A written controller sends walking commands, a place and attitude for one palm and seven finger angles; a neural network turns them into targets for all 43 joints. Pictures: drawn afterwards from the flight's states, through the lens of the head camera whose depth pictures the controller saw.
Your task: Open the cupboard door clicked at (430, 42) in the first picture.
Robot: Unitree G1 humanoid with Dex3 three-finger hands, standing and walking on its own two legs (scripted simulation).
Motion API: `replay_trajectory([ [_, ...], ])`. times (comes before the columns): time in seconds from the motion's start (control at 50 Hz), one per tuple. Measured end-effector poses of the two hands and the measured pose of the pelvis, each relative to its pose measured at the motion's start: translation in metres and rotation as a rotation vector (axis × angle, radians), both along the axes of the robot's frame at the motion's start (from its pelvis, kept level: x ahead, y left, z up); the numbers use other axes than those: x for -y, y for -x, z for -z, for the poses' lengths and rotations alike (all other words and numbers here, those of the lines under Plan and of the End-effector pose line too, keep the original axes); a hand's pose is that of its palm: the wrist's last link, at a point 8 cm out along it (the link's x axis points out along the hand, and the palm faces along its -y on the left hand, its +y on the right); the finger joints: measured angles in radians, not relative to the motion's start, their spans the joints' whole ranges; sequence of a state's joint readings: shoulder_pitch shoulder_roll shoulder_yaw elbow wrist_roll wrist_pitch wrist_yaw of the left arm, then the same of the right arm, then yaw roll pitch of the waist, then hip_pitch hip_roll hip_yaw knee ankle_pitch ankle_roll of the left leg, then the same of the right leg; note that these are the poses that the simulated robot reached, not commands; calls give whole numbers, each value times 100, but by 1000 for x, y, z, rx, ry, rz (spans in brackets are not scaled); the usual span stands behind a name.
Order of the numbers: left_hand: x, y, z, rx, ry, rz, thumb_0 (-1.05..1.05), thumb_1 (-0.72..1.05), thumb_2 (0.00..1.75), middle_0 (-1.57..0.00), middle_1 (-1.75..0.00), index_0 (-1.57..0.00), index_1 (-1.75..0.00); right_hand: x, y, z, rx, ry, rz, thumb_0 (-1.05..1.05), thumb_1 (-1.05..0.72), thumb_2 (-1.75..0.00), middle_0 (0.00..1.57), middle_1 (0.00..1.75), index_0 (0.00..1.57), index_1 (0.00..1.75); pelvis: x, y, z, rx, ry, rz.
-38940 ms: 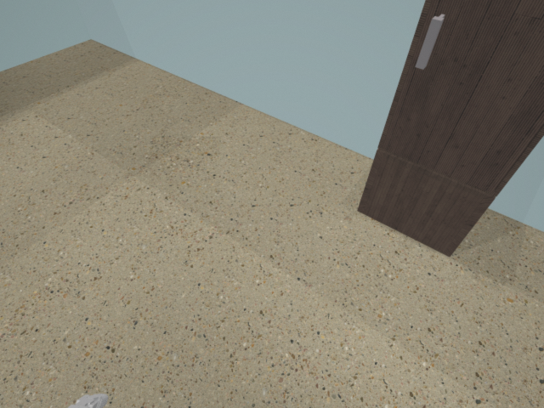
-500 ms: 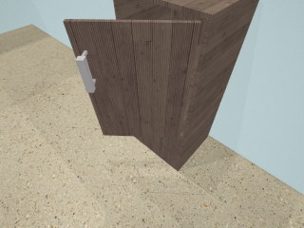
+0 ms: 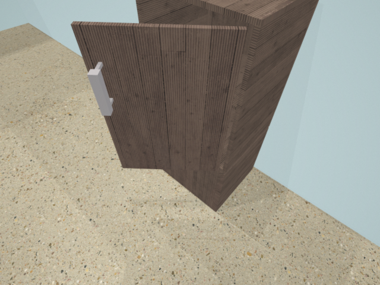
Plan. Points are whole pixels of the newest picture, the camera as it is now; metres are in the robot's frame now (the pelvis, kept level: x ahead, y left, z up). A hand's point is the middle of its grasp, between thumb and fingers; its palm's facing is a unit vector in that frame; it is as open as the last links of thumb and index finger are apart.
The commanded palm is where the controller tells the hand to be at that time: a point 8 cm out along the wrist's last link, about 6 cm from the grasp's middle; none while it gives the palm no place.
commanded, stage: look again from close up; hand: left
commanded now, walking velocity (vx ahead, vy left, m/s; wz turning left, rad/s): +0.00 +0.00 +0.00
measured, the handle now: (103, 89) +0.58 +0.28 +0.08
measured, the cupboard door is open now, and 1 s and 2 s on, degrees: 40 40 40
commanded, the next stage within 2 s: shuffle to correct the standing spot in 0.10 s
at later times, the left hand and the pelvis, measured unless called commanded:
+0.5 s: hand out of the picture +0.03 +0.22 -0.18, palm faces +0.04 -0.97 -0.23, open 7.4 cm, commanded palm none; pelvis +0.03 +0.03 -0.01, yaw +0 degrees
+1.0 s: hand out of the picture +0.10 +0.21 -0.17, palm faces +0.00 -0.96 -0.27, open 7.4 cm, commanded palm none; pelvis +0.02 +0.02 -0.01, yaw +1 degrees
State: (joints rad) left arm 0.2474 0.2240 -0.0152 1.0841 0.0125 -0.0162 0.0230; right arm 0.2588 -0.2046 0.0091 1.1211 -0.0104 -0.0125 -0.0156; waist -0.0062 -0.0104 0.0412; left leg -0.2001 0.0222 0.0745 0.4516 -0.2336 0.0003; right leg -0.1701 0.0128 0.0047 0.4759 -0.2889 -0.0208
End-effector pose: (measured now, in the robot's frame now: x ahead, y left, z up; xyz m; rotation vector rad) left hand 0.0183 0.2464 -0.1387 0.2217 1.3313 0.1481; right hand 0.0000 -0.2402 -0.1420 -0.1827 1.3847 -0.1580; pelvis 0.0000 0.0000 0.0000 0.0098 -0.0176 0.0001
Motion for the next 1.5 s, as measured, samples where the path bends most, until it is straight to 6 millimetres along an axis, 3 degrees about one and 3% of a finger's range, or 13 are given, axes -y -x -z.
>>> replay_trajectory([
  [0.32, -4, -18, 0, 39, 4, -6, 0, 91, 90, -20, -30, -20, -30, -4, -54, -3, 108, 1, -41, 0, -90, -90, 20, 30, 20, 30, -4, -9, 1, 2, 0, 2],
  [0.44, -13, -13, 6, 21, 10, -44, 0, 91, 90, -20, -30, -20, -30, -10, -61, 0, 91, 15, -54, 0, -90, -90, 20, 30, 19, 30, -16, -19, 6, -6, 13, -7],
  [0.56, -29, -5, 14, -67, 17, -57, 0, 91, 90, -20, -30, -20, -30, -31, -60, -2, 76, 25, -37, 0, -90, -90, 20, 30, 19, 30, -32, -32, 7, -8, -9, 11],
  [0.7, -37, -33, 9, -31, 0, -40, 0, 91, 90, -20, -30, -20, -30, -45, -48, 2, 16, 0, -16, 0, -90, -90, 20, 30, 20, 30, -33, -34, 4, 4, -8, 3],
  [0.86, -28, -66, -1, 49, -21, 8, 0, 91, 90, -20, -30, -20, -30, -34, -61, 5, 55, -18, 14, 1, -90, -90, 20, 30, 20, 30, -24, -36, 2, -3, 2, 7],
  [1.02, -9, -70, -7, 163, -19, 23, 0, 91, 90, -20, -30, -20, -30, -20, -74, 4, 196, -11, -1, 1, -90, -90, 20, 30, 20, 30, -18, -20, 6, 31, 0, -10],
  [1.16, 8, -40, -7, 157, 21, 15, 0, 91, 90, -20, -30, -20, -30, -20, -52, 0, 201, -36, -21, 0, -90, -90, 20, 30, 19, 30, -10, 0, 3, 46, -4, -11],
  [1.38, 10, 39, 2, -2, 24, -59, 0, 91, 90, -20, -30, -20, -30, -19, 31, 5, 0, -42, 8, 1, -90, -90, 20, 30, 19, 30, -4, 14, 1, 24, -1, -25],
  [1.5, 19, 68, 6, -77, 49, -87, 0, 91, 90, -20, -30, -20, -30, -26, 65, 3, -94, -48, 29, 1, -90, -90, 20, 30, 19, 30, -4, 17, 1, 21, 1, -29],
])
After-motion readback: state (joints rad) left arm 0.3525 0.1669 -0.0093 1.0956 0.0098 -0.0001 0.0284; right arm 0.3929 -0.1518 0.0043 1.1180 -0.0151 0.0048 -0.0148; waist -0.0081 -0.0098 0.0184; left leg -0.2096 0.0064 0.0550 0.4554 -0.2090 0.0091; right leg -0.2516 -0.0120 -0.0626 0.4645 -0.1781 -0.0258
